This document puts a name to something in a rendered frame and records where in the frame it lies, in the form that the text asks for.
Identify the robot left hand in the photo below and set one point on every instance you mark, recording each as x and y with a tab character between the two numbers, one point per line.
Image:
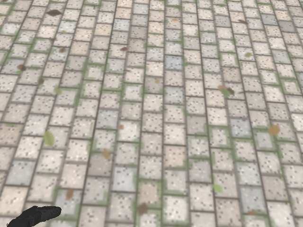
35	215

